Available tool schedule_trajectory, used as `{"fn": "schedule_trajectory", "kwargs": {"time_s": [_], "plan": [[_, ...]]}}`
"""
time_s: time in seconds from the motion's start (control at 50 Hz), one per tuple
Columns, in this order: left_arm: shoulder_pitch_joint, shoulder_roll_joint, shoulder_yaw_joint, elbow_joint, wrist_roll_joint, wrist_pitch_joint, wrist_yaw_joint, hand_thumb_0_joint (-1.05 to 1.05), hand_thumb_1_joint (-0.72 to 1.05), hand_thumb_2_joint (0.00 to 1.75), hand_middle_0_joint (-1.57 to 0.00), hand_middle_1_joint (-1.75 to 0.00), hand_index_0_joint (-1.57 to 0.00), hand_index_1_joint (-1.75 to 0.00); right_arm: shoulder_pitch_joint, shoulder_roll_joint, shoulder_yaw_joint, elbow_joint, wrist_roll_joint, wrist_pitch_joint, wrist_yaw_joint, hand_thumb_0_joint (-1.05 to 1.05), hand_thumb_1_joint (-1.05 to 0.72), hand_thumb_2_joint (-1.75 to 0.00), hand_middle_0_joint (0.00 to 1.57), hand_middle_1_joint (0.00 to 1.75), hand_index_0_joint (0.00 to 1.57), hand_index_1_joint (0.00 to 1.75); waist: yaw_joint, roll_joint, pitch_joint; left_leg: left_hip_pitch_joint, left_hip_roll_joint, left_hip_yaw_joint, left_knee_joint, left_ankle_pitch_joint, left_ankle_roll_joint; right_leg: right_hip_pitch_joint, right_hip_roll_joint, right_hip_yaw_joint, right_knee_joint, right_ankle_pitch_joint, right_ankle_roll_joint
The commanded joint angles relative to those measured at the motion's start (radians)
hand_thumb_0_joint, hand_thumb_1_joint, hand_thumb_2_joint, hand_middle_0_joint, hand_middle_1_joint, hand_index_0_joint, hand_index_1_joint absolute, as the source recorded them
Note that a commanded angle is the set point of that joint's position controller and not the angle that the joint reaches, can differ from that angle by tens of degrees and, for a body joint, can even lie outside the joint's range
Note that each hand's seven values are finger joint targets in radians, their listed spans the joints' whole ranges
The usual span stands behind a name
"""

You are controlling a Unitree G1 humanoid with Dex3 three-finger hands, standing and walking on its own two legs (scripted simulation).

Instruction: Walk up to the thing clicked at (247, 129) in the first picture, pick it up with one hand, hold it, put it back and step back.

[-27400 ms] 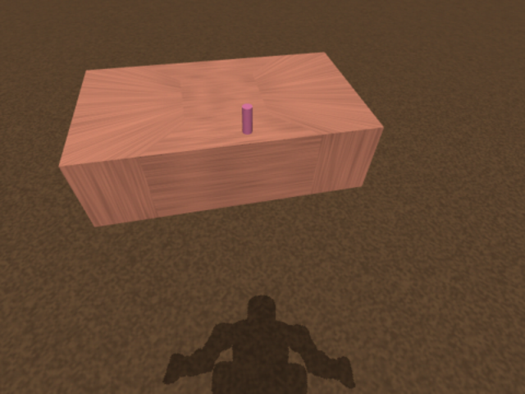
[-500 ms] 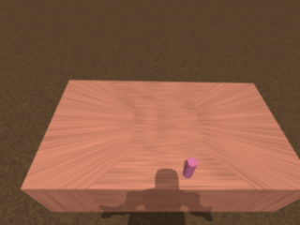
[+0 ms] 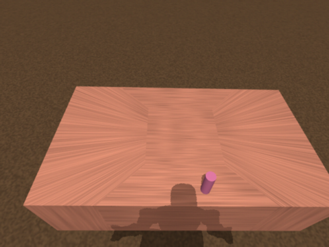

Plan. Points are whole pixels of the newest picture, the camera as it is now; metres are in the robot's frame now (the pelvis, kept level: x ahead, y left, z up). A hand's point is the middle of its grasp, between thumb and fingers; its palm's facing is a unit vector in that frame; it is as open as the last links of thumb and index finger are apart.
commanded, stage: stand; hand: right
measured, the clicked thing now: (207, 183) +0.43 -0.19 -0.33
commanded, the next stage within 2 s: step back in 0.56 s
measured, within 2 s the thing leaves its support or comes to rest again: neither
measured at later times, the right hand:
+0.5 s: hand out of the picture +0.07 -0.25 -0.16, palm faces -0.01 +0.94 -0.34, open 7.4 cm
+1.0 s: hand out of the picture +0.06 -0.29 -0.18, palm faces -0.03 +0.93 -0.36, open 7.4 cm
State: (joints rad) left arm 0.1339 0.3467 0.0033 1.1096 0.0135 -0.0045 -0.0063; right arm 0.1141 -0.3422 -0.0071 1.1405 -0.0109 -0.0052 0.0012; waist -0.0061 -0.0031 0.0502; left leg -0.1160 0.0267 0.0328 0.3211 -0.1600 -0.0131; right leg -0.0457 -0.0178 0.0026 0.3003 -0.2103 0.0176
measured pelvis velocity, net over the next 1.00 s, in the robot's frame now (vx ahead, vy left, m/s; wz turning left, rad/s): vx -0.07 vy -0.02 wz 0.02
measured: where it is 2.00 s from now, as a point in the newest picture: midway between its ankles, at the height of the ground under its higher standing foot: outside the picture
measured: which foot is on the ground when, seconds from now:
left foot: down 0.00-0.84, up 0.86-1.00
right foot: down 0.00-1.00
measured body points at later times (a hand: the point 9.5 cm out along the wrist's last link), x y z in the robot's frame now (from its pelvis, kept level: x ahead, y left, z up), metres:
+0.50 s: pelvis +0.00 +0.00 +0.00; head +0.01 +0.00 +0.45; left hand +0.08 +0.30 -0.13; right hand +0.07 -0.30 -0.13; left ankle +0.01 +0.13 -0.75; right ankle -0.03 -0.13 -0.75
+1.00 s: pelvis -0.07 -0.02 -0.02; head +0.01 -0.04 +0.43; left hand +0.02 +0.29 -0.13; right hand +0.06 -0.34 -0.15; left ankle -0.10 +0.12 -0.67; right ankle -0.03 -0.13 -0.75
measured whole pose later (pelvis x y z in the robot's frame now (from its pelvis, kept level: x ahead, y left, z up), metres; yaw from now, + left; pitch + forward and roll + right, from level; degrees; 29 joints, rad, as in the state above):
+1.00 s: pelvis -0.07 -0.02 -0.02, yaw +1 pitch -1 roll +1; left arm 0.11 0.34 0.05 0.94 0.04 0.04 0.00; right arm 0.06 -0.42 -0.07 0.94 0.01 0.07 0.00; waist 0.01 0.04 0.18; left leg -0.46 -0.11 -0.12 1.13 -0.49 0.01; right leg -0.32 -0.03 -0.01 0.57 -0.25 -0.02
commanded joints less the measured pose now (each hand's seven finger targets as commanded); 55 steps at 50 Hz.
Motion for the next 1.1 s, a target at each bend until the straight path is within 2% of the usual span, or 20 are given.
{"fn": "schedule_trajectory", "kwargs": {"time_s": [0.0,0.3,0.44,0.52,0.54,0.62,0.7,0.74,0.76,0.78,0.8,0.82,0.84,0.86,0.92,0.94,0.96,1.0,1.06,1.08], "plan": [[-0.039,0.212,0.038,-0.057,-0.002,-0.018,0.016,0.0,0.9,0.9,-0.2,-0.3,-0.2,-0.3,-0.039,-0.217,-0.035,-0.054,0.0,-0.023,-0.013,0.0,-0.9,-0.9,0.2,0.3,0.2,0.3,0.0,-0.008,-0.042,0.049,0.112,-0.103,-0.044,0.127,0.028,-0.068,-0.113,0.074,-0.06,0.113,-0.036],[-0.035,0.214,0.036,-0.061,-0.002,-0.021,0.015,0.0,0.9,0.9,-0.2,-0.3,-0.2,-0.3,-0.042,-0.218,-0.034,-0.057,0.0,-0.026,-0.012,0.0,-0.9,-0.9,0.2,0.3,0.2,0.3,0.004,0.007,-0.053,0.051,0.114,-0.105,-0.043,0.145,0.026,-0.064,-0.114,0.076,-0.054,0.13,-0.036],[-0.035,0.214,0.036,-0.062,-0.004,-0.023,0.018,0.0,0.9,0.9,-0.2,-0.3,-0.2,-0.3,-0.038,-0.216,-0.033,-0.06,0.002,-0.026,-0.012,0.0,-0.9,-0.9,0.2,0.3,0.2,0.3,0.001,0.006,-0.08,0.067,0.117,-0.098,-0.025,0.211,0.033,-0.039,-0.12,0.072,-0.041,0.209,-0.036],[-0.035,0.214,0.036,-0.06,-0.003,-0.021,0.018,0.0,0.9,0.9,-0.2,-0.3,-0.2,-0.3,-0.041,-0.218,-0.033,-0.06,0.002,-0.025,-0.013,0.0,-0.9,-0.9,0.2,0.3,0.2,0.3,0.002,-0.002,-0.064,0.063,0.115,-0.101,-0.032,0.185,0.029,-0.052,-0.117,0.071,-0.049,0.172,-0.034],[-0.044,0.271,0.082,-0.074,-0.019,-0.007,0.023,0.0,0.9,0.9,-0.2,-0.3,-0.2,-0.3,-0.076,-0.273,-0.056,-0.081,0.008,-0.008,-0.008,0.0,-0.9,-0.9,0.2,0.3,0.2,0.3,0.008,-0.007,0.046,-0.015,0.11,-0.117,0.063,0.351,0.061,-0.134,-0.084,0.061,0.044,0.305,-0.037],[-0.018,0.23,0.085,-0.115,-0.024,0.005,0.028,0.0,0.9,0.9,-0.2,-0.3,-0.2,-0.3,-0.04,-0.265,-0.07,-0.12,0.023,0.006,-0.006,0.0,-0.9,-0.9,0.2,0.3,0.2,0.3,-0.001,0.04,-0.087,-0.003,0.151,-0.133,0.104,0.462,0.117,-0.095,-0.047,0.022,0.182,0.28,-0.053],[0.001,0.207,0.083,-0.151,-0.015,0.024,0.024,0.0,0.9,0.9,-0.2,-0.3,-0.2,-0.3,-0.075,-0.304,-0.095,-0.173,0.018,0.024,-0.006,0.0,-0.9,-0.9,0.2,0.3,0.2,0.3,0.004,0.135,-0.139,-0.063,0.201,-0.183,0.102,0.337,0.183,-0.108,-0.009,0.012,0.324,0.107,-0.065],[0.029,0.21,0.088,-0.16,-0.008,0.031,0.021,0.0,0.9,0.9,-0.2,-0.3,-0.2,-0.3,-0.095,-0.301,-0.1,-0.204,0.014,0.031,-0.006,0.0,-0.9,-0.9,0.2,0.3,0.2,0.3,0.015,0.154,-0.153,-0.108,0.214,-0.196,0.118,0.278,0.2,-0.104,-0.003,0.013,0.363,0.029,-0.072],[0.053,0.214,0.094,-0.157,-0.005,0.032,0.02,0.0,0.9,0.9,-0.2,-0.3,-0.2,-0.3,-0.107,-0.297,-0.102,-0.218,0.013,0.036,-0.006,0.0,-0.9,-0.9,0.2,0.3,0.2,0.3,0.027,0.154,-0.16,-0.133,0.205,-0.196,0.159,0.244,0.197,-0.1,-0.015,0.026,0.362,0.028,-0.084],[0.065,0.23,0.099,-0.16,-0.001,0.031,0.02,0.0,0.9,0.9,-0.2,-0.3,-0.2,-0.3,-0.121,-0.284,-0.103,-0.234,0.015,0.04,-0.005,0.0,-0.9,-0.9,0.2,0.3,0.2,0.3,0.037,0.097,-0.16,-0.153,0.162,-0.163,0.236,0.185,0.182,-0.117,-0.055,0.069,0.31,0.048,-0.108],[0.048,0.26,0.106,-0.174,0.005,0.026,0.019,0.0,0.9,0.9,-0.2,-0.3,-0.2,-0.3,-0.128,-0.256,-0.097,-0.246,0.021,0.045,-0.003,0.0,-0.9,-0.9,0.2,0.3,0.2,0.3,0.039,-0.001,-0.125,-0.183,0.063,-0.112,0.344,0.071,0.124,-0.156,-0.138,0.168,0.172,0.121,-0.148],[0.022,0.329,0.124,-0.191,0.011,0.022,0.017,0.0,0.9,0.9,-0.2,-0.3,-0.2,-0.3,-0.137,-0.212,-0.085,-0.258,0.022,0.049,-0.005,0.0,-0.9,-0.9,0.2,0.3,0.2,0.3,0.051,-0.144,-0.069,-0.244,-0.093,-0.047,0.517,-0.129,0.052,-0.195,-0.27,0.323,0.023,0.237,-0.216],[-0.014,0.367,0.132,-0.218,0.022,0.014,0.021,0.0,0.9,0.9,-0.2,-0.3,-0.2,-0.3,-0.11,-0.202,-0.083,-0.262,0.011,0.06,-0.012,0.0,-0.9,-0.9,0.2,0.3,0.2,0.3,0.053,-0.201,-0.038,-0.313,-0.136,-0.12,0.708,-0.447,0.044,-0.23,-0.376,0.443,-0.007,0.312,-0.294],[-0.036,0.363,0.134,-0.241,0.029,0.009,0.025,0.0,0.9,0.9,-0.2,-0.3,-0.2,-0.3,-0.066,-0.226,-0.09,-0.252,0.004,0.066,-0.015,0.0,-0.9,-0.9,0.2,0.3,0.2,0.3,0.035,-0.183,-0.033,-0.328,-0.112,-0.178,0.824,-0.468,0.045,-0.256,-0.397,0.465,0.013,0.344,-0.326],[-0.147,0.281,0.121,-0.286,0.023,0.012,0.031,0.0,0.9,0.9,-0.2,-0.3,-0.2,-0.3,0.045,-0.246,-0.098,-0.227,0.027,0.065,-0.011,0.0,-0.9,-0.9,0.2,0.3,0.2,0.3,-0.037,-0.123,-0.052,-0.342,-0.127,-0.204,0.893,-0.344,0.028,-0.202,-0.251,0.223,0.073,0.35,-0.24],[-0.141,0.273,0.122,-0.289,0.023,0.013,0.031,0.0,0.9,0.9,-0.2,-0.3,-0.2,-0.3,0.058,-0.247,-0.095,-0.225,0.027,0.064,-0.015,0.0,-0.9,-0.9,0.2,0.3,0.2,0.3,-0.03,-0.128,-0.074,-0.35,-0.133,-0.195,0.897,-0.328,0.016,-0.171,-0.228,0.188,0.093,0.351,-0.224],[-0.116,0.27,0.118,-0.298,0.026,0.012,0.033,0.0,0.9,0.9,-0.2,-0.3,-0.2,-0.3,0.053,-0.253,-0.092,-0.233,0.021,0.061,-0.017,0.0,-0.9,-0.9,0.2,0.3,0.2,0.3,-0.007,-0.127,-0.093,-0.361,-0.13,-0.189,0.903,-0.321,0.006,-0.134,-0.228,0.188,0.114,0.37,-0.228],[-0.047,0.251,0.116,-0.305,0.023,0.013,0.041,0.0,0.9,0.9,-0.2,-0.3,-0.2,-0.3,0.036,-0.249,-0.078,-0.25,0.016,0.053,-0.022,0.0,-0.9,-0.9,0.2,0.3,0.2,0.3,0.041,-0.121,-0.14,-0.418,-0.104,-0.177,0.779,-0.328,-0.009,0.036,-0.237,0.184,0.171,0.441,-0.241],[-0.005,0.259,0.128,-0.311,0.018,0.021,0.052,0.0,0.9,0.9,-0.2,-0.3,-0.2,-0.3,0.015,-0.238,-0.069,-0.281,0.004,0.041,-0.027,0.0,-0.9,-0.9,0.2,0.3,0.2,0.3,0.063,-0.182,-0.175,-0.421,-0.041,-0.161,0.564,-0.362,-0.004,0.165,-0.286,0.209,0.224,0.528,-0.251],[0.007,0.269,0.129,-0.313,0.015,0.024,0.051,0.0,0.9,0.9,-0.2,-0.3,-0.2,-0.3,0.013,-0.241,-0.07,-0.284,-0.002,0.038,-0.027,0.0,-0.9,-0.9,0.2,0.3,0.2,0.3,0.068,-0.193,-0.17,-0.368,-0.034,-0.13,0.498,-0.361,0.0,0.124,-0.292,0.203,0.235,0.545,-0.25]]}}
